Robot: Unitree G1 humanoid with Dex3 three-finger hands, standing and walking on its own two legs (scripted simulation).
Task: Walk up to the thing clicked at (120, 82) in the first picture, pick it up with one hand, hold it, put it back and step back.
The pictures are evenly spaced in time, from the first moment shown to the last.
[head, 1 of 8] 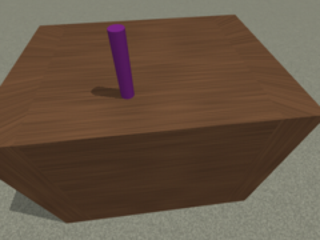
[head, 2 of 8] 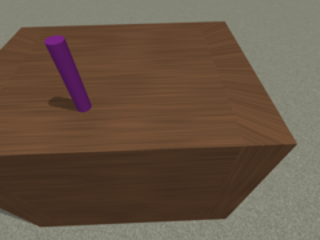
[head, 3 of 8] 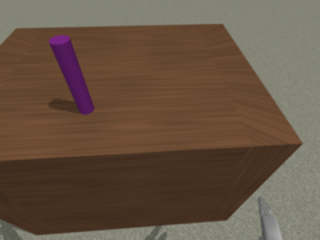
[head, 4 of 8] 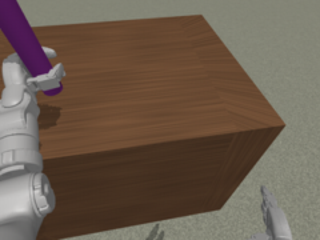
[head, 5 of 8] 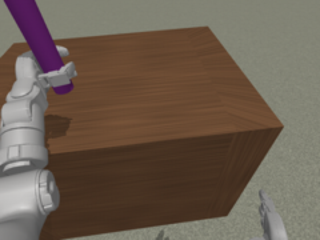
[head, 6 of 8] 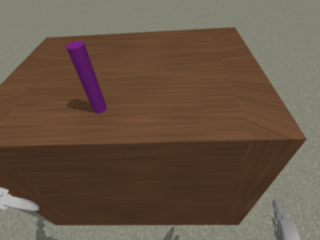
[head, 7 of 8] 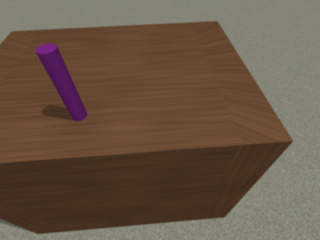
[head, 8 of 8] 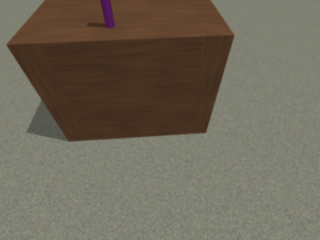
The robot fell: no
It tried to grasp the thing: yes
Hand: left
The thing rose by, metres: 0.28
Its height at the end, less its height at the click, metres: +0.00
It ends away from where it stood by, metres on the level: 0.02
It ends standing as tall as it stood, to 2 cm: yes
